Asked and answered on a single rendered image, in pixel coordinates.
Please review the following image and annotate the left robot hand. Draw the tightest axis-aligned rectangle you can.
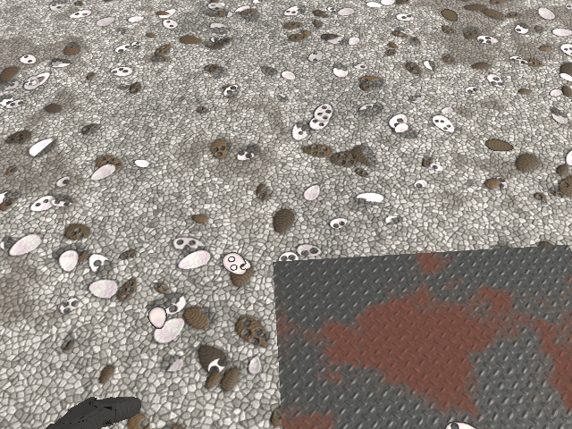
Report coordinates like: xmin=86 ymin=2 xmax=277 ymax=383
xmin=46 ymin=397 xmax=141 ymax=429

